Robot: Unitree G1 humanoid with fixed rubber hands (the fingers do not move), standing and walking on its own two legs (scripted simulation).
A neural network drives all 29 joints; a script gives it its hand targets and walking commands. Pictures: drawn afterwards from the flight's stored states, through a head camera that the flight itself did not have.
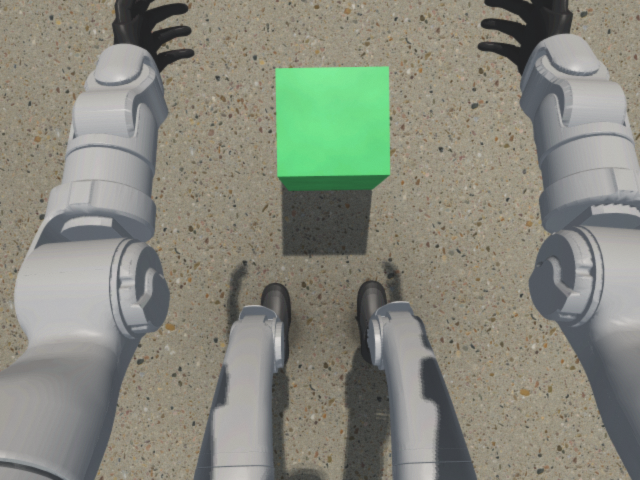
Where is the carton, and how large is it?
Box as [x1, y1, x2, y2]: [275, 66, 389, 190]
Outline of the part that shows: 388,66 275,68 277,176 288,190 372,189 389,174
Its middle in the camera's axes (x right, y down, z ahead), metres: +0.02 -0.22 +0.84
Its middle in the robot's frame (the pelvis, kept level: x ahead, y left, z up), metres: +0.56 -0.02 -0.53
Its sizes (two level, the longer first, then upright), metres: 0.210 0.200 0.250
